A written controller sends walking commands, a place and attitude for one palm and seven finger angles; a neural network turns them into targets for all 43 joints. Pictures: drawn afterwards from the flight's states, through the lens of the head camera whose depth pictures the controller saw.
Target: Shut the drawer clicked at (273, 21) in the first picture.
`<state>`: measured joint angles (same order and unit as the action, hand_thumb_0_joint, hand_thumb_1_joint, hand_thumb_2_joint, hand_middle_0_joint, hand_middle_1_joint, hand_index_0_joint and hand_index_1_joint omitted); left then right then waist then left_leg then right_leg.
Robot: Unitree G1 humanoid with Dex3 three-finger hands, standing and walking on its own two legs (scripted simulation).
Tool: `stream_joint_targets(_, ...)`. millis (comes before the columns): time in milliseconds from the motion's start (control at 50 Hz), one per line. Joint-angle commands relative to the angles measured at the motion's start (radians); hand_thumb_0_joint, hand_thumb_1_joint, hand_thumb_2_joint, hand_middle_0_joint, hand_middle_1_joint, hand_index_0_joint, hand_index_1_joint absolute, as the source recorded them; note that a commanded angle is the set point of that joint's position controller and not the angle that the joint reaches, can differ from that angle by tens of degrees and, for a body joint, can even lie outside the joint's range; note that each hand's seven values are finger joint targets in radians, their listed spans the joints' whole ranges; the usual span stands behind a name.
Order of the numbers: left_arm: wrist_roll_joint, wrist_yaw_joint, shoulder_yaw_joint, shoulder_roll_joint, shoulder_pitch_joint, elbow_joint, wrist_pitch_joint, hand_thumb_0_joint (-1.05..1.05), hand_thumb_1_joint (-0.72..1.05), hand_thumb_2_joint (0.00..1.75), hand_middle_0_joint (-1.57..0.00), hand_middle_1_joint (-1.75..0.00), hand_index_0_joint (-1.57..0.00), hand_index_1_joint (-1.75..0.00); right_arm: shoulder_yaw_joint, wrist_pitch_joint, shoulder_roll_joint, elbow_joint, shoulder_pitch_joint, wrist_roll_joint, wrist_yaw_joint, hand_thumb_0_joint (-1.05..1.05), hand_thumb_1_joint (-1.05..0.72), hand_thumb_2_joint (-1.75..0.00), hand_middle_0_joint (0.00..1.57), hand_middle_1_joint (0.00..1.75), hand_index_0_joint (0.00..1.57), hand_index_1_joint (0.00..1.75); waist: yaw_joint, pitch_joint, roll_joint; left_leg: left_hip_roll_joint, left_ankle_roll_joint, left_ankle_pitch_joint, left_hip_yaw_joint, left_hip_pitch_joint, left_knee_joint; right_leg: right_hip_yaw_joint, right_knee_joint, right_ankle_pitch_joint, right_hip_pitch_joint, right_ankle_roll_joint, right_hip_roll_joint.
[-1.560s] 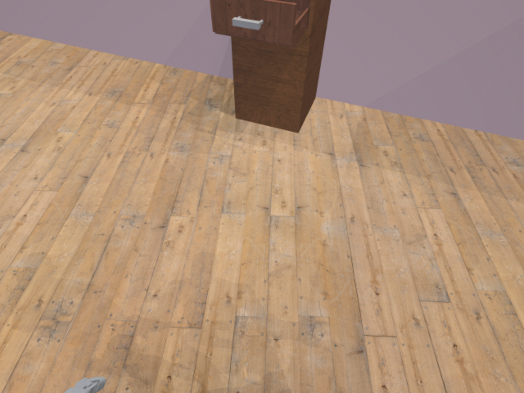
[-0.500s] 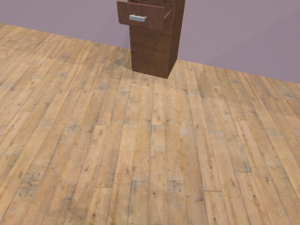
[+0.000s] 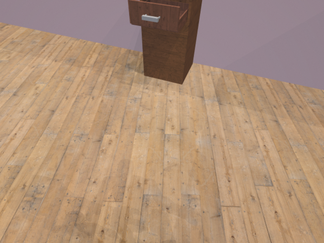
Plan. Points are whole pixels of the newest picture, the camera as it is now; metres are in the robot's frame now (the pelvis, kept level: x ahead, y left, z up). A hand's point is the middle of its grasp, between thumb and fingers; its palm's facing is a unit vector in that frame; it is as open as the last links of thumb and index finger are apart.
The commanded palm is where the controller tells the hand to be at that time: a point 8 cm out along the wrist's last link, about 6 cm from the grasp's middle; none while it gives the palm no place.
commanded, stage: look at it before walking up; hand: left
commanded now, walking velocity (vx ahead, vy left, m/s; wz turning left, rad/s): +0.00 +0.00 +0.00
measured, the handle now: (151, 17) +1.54 +0.17 -0.05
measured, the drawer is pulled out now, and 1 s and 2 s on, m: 0.25 0.25 0.25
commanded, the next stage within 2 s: walk to a spot facing it in 0.08 s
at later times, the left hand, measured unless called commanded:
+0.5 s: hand out of the picture +0.01 +0.22 -0.20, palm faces +0.11 -0.98 -0.18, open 7.4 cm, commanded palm none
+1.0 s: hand (110, 176) +0.36 +0.21 -0.18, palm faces +0.14 -0.97 -0.19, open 7.3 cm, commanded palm none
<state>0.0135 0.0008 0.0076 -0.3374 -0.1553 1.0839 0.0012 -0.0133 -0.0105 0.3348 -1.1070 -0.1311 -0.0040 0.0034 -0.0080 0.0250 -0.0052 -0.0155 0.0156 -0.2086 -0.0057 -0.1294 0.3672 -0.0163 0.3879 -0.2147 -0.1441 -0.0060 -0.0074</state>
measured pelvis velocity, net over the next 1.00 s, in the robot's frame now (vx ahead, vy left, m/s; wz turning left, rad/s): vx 0.27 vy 0.01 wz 0.16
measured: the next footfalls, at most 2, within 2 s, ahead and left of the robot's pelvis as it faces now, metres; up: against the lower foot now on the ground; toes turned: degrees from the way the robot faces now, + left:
right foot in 0.94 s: +0.41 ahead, -0.08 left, +0.00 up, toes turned +0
left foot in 1.34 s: +0.52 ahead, +0.20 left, +0.00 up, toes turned +23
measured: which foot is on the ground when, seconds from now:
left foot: down 0.00-0.94, up 0.96-1.00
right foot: down 0.00-0.48, up 0.50-0.92, down 0.94-1.00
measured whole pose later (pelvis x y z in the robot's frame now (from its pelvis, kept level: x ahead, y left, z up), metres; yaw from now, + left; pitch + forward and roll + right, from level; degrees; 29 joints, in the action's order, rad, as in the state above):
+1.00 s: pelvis +0.27 +0.01 -0.03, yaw +9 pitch -1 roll -1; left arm 0.02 -0.01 -0.05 -0.18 -0.10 0.97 -0.08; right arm 0.03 -0.04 0.11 -1.19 -0.48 0.00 0.01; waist 0.04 0.08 0.02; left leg -0.04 -0.04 -0.49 0.00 -0.16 1.08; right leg 0.17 0.67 -0.21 -0.43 -0.05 0.06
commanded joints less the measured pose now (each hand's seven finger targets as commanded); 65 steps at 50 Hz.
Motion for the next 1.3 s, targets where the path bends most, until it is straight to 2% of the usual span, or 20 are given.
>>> stream_joint_targets(0, -0.002, 0.011, -0.039, -0.202, 0.043, -0.059, -0.027, 0.0, 0.9, 0.9, -0.2, -0.3, -0.2, -0.3, 0.045, -0.023, 0.201, 0.057, 0.049, -0.002, 0.01, 0.0, -0.9, -0.9, 0.2, 0.3, 0.2, 0.3, 0.006, -0.042, 0.006, -0.107, -0.039, 0.142, 0.097, 0.011, -0.055, -0.099, -0.067, 0.141, -0.01, -0.024, 0.123)
stream_joint_targets(160, -0.002, 0.011, -0.039, -0.202, 0.038, -0.058, -0.028, 0.0, 0.9, 0.9, -0.2, -0.3, -0.2, -0.3, 0.045, -0.023, 0.2, 0.059, 0.05, -0.002, 0.011, 0.0, -0.9, -0.9, 0.2, 0.3, 0.2, 0.3, 0.005, -0.049, 0.005, -0.108, -0.04, 0.149, 0.097, 0.02, -0.057, -0.1, -0.07, 0.148, -0.006, -0.024, 0.124)
stream_joint_targets(220, 0.004, 0.012, -0.016, -0.081, -0.065, -0.023, -0.001, 0.0, 0.9, 0.9, -0.2, -0.3, -0.2, -0.3, 0.014, 0.005, 0.066, 0.026, -0.039, -0.014, 0.002, 0.0, -0.9, -0.9, 0.2, 0.3, 0.2, 0.3, -0.003, -0.025, -0.024, -0.07, -0.029, -0.12, 0.071, -0.045, -0.012, -0.101, -0.081, -0.203, -0.024, -0.011, 0.117)
stream_joint_targets(340, 0.009, 0.007, -0.063, -0.132, -0.199, -0.04, -0.017, 0.0, 0.9, 0.9, -0.2, -0.3, -0.2, -0.3, 0.036, -0.002, 0.028, 0.089, -0.055, -0.02, -0.008, 0.0, -0.9, -0.9, 0.2, 0.3, 0.2, 0.3, -0.036, 0.1, -0.164, -0.03, -0.031, -0.256, -0.02, -0.356, 0.342, -0.325, -0.221, -0.445, 0.025, -0.165, 0.318)
stream_joint_targets(420, 0.008, 0.006, -0.067, -0.082, -0.15, -0.055, -0.032, 0.0, 0.9, 0.9, -0.2, -0.3, -0.2, -0.3, 0.041, -0.026, -0.033, 0.061, -0.198, -0.011, -0.015, 0.0, -0.9, -0.9, 0.2, 0.3, 0.2, 0.3, 0.043, 0.071, -0.074, -0.029, -0.039, -0.14, -0.074, -0.087, 0.123, -0.095, -0.057, -0.233, -0.111, -0.124, 0.25)
stream_joint_targets(440, 0.003, 0.002, -0.06, -0.036, -0.152, -0.06, -0.026, 0.0, 0.9, 0.9, -0.2, -0.3, -0.2, -0.3, 0.048, -0.031, -0.011, 0.031, -0.29, -0.011, -0.009, 0.0, -0.9, -0.9, 0.2, 0.3, 0.2, 0.3, 0.072, 0.065, 0.038, -0.054, -0.057, -0.168, 0.006, 0.054, 0.037, -0.008, 0.078, -0.253, -0.236, -0.078, 0.167)
stream_joint_targets(460, -0.001, -0.006, -0.049, 0.033, -0.145, -0.082, -0.025, 0.0, 0.9, 0.9, -0.2, -0.3, -0.2, -0.3, 0.074, -0.036, 0.068, -0.001, -0.404, -0.024, 0.003, 0.0, -0.9, -0.9, 0.2, 0.3, 0.2, 0.3, 0.111, 0.057, 0.266, -0.249, -0.137, -0.302, 0.304, 0.155, -0.099, 0.119, 0.366, -0.259, -0.404, -0.017, 0.047)
stream_joint_targets(480, 0.011, 0.0, -0.044, 0.042, -0.055, -0.124, -0.032, 0.0, 0.9, 0.9, -0.2, -0.3, -0.2, -0.3, 0.081, -0.036, 0.089, -0.02, -0.487, -0.023, 0.008, 0.0, -0.9, -0.9, 0.2, 0.3, 0.2, 0.3, 0.133, 0.112, 0.311, -0.359, -0.205, -0.332, 0.517, 0.143, -0.225, 0.112, 0.585, -0.371, -0.541, -0.01, 0.007)
stream_joint_targets(500, 0.015, 0.002, -0.052, 0.036, -0.016, -0.132, -0.036, 0.0, 0.9, 0.9, -0.2, -0.3, -0.2, -0.3, 0.071, -0.036, 0.051, -0.022, -0.476, -0.017, 0.016, 0.0, -0.9, -0.9, 0.2, 0.3, 0.2, 0.3, 0.117, 0.172, 0.193, -0.377, -0.233, -0.294, 0.528, 0.087, -0.233, 0.038, 0.701, -0.31, -0.591, -0.022, 0.065)
stream_joint_targets(540, 0.016, -0.013, -0.053, 0.057, -0.036, -0.105, -0.046, 0.0, 0.9, 0.9, -0.2, -0.3, -0.2, -0.3, 0.058, -0.055, -0.014, -0.001, -0.41, -0.011, 0.021, 0.0, -0.9, -0.9, 0.2, 0.3, 0.2, 0.3, 0.076, 0.157, 0.068, -0.336, -0.237, -0.119, 0.407, 0.09, -0.213, 0.015, 0.743, -0.186, -0.604, -0.011, 0.122)
stream_joint_targets(620, 0.013, -0.021, -0.052, 0.106, -0.088, -0.083, -0.035, 0.0, 0.9, 0.9, -0.2, -0.3, -0.2, -0.3, 0.053, -0.082, -0.063, -0.019, -0.401, -0.004, 0.033, 0.0, -0.9, -0.9, 0.2, 0.3, 0.2, 0.3, 0.032, 0.079, 0.094, -0.243, -0.213, 0.19, 0.188, 0.115, -0.182, 0.059, 0.682, -0.065, -0.543, 0.023, 0.133)
stream_joint_targets(780, 0.002, -0.028, -0.061, 0.138, 0.104, -0.153, -0.042, 0.0, 0.9, 0.9, -0.2, -0.3, -0.2, -0.3, 0.062, -0.081, -0.089, -0.068, -0.458, -0.016, 0.036, 0.0, -0.9, -0.9, 0.2, 0.3, 0.2, 0.3, 0.065, 0.151, 0.138, -0.217, -0.182, 0.324, 0.071, 0.085, -0.184, 0.139, 0.319, 0.053, -0.436, 0.008, 0.1)
stream_joint_targets(860, 0.008, -0.023, -0.079, 0.098, -0.062, -0.115, -0.056, 0.0, 0.9, 0.9, -0.2, -0.3, -0.2, -0.3, 0.075, -0.075, -0.05, -0.068, -0.413, -0.016, 0.035, 0.0, -0.9, -0.9, 0.2, 0.3, 0.2, 0.3, -0.029, 0.066, 0.107, -0.211, -0.152, 0.621, 0.031, 0.088, 0.059, 0.171, 0.216, 0.018, -0.156, -0.036, 0.036)
stream_joint_targets(880, 0.014, -0.018, -0.091, 0.06, -0.219, -0.07, -0.068, 0.0, 0.9, 0.9, -0.2, -0.3, -0.2, -0.3, 0.076, -0.074, -0.05, -0.062, -0.407, -0.012, 0.032, 0.0, -0.9, -0.9, 0.2, 0.3, 0.2, 0.3, -0.094, -0.029, 0.06, -0.17, -0.118, 0.599, 0.013, 0.009, 0.266, 0.159, 0.164, 0.059, 0.076, -0.049, 0.029)
stream_joint_targets(900, 0.025, -0.003, -0.116, -0.04, -0.385, -0.027, -0.083, 0.0, 0.9, 0.9, -0.2, -0.3, -0.2, -0.3, 0.071, -0.075, -0.084, -0.04, -0.429, 0.001, 0.019, 0.0, -0.9, -0.9, 0.2, 0.3, 0.2, 0.3, -0.149, -0.17, -0.117, -0.082, -0.079, 0.282, -0.034, -0.215, 0.603, -0.1, 0.104, -0.002, 0.351, -0.115, 0.253)
stream_joint_targets(920, 0.013, 0.01, -0.134, -0.145, -0.452, -0.01, -0.08, 0.0, 0.9, 0.9, -0.2, -0.3, -0.2, -0.3, 0.062, -0.076, -0.138, 0.004, -0.459, 0.009, 0.016, 0.0, -0.9, -0.9, 0.2, 0.3, 0.2, 0.3, -0.118, -0.271, -0.274, 0.049, -0.055, -0.324, -0.018, -0.427, 0.973, -0.558, -0.061, 0.037, 0.441, -0.22, 0.539)
stream_joint_targets(980, 0.008, 0.011, -0.093, 0.004, -0.206, -0.053, -0.076, 0.0, 0.9, 0.9, -0.2, -0.3, -0.2, -0.3, 0.074, -0.059, -0.144, 0.044, -0.249, -0.011, 0.002, 0.0, -0.9, -0.9, 0.2, 0.3, 0.2, 0.3, -0.055, 0.031, -0.088, -0.113, -0.068, -0.149, 0.048, -0.504, 1.047, -0.329, -0.168, -0.238, -0.009, -0.179, 0.446)
stream_joint_targets(1080, 0.019, 0.014, -0.069, 0.073, -0.127, -0.058, -0.085, 0.0, 0.9, 0.9, -0.2, -0.3, -0.2, -0.3, 0.072, -0.008, -0.176, 0.051, -0.273, -0.023, -0.015, 0.0, -0.9, -0.9, 0.2, 0.3, 0.2, 0.3, 0.049, 0.052, -0.118, -0.143, -0.011, -0.073, -0.021, -0.37, 0.734, 0.018, -0.217, -0.09, -0.232, -0.121, 0.323)
stream_joint_targets(1200, 0.017, 0.004, -0.078, 0.014, -0.179, -0.041, -0.083, 0.0, 0.9, 0.9, -0.2, -0.3, -0.2, -0.3, 0.071, -0.026, -0.148, 0.139, -0.082, -0.02, -0.044, 0.0, -0.9, -0.9, 0.2, 0.3, 0.2, 0.3, 0.0, 0.08, -0.091, -0.112, -0.005, 0.002, -0.107, -0.302, 0.372, 0.056, -0.207, -0.129, -0.144, -0.122, 0.311)
stream_joint_targets(1280, 0.012, 0.002, -0.084, -0.001, -0.183, -0.035, -0.068, 0.0, 0.9, 0.9, -0.2, -0.3, -0.2, -0.3, 0.084, -0.044, -0.084, 0.117, -0.184, -0.022, -0.036, 0.0, -0.9, -0.9, 0.2, 0.3, 0.2, 0.3, 0.069, 0.04, 0.024, -0.055, -0.016, -0.02, -0.156, -0.002, 0.183, 0.128, 0.011, -0.057, -0.178, -0.085, 0.264)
